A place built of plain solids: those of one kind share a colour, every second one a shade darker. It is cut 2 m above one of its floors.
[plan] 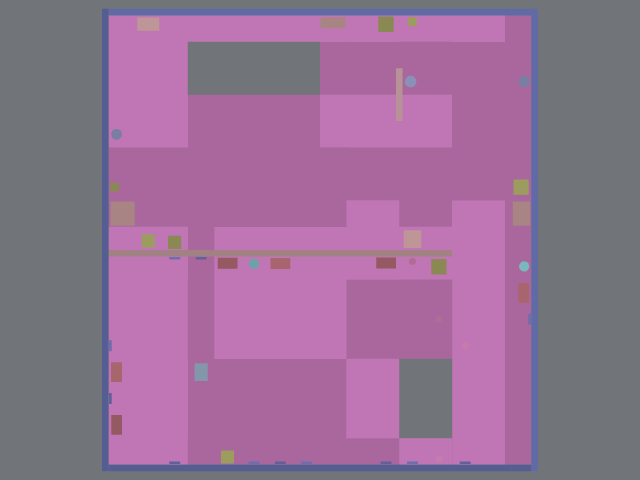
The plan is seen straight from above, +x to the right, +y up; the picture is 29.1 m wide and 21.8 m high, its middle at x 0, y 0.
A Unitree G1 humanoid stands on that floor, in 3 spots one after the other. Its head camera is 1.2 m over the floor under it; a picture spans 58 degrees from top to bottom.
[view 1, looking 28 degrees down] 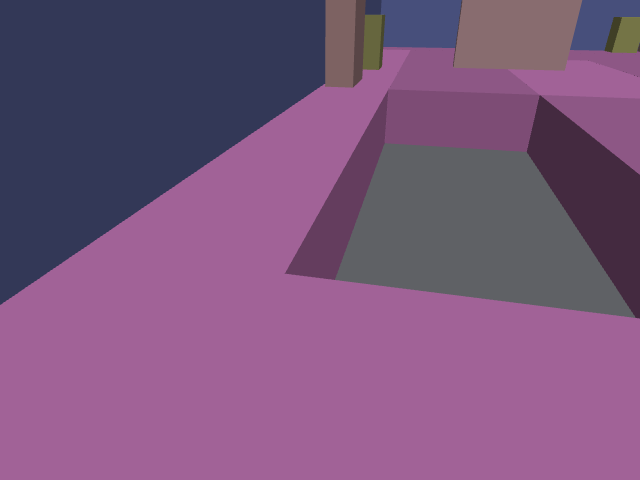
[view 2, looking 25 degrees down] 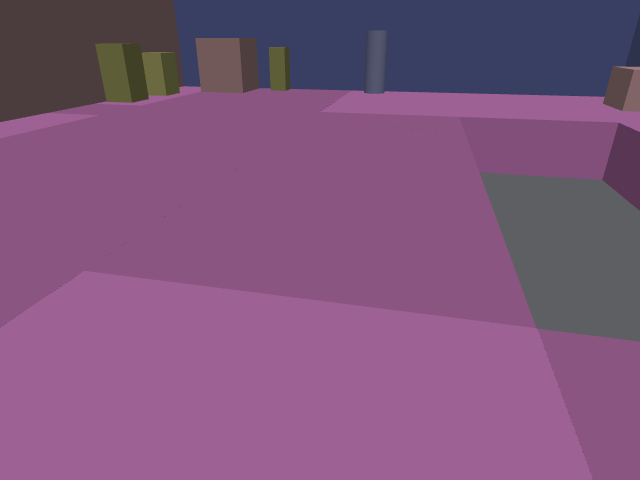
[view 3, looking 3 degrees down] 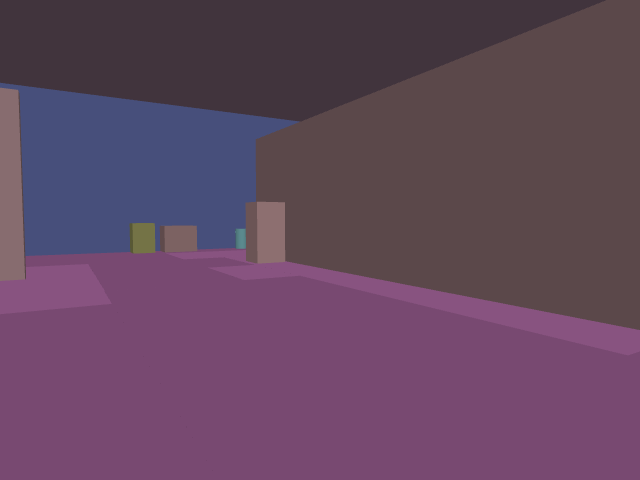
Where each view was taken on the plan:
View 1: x -7.80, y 8.40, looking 13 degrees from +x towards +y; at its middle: floor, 3.03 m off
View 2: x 1.80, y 6.00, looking -167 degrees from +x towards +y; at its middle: floor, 2.84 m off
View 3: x -6.60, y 4.80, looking -31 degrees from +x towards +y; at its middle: screen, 10.21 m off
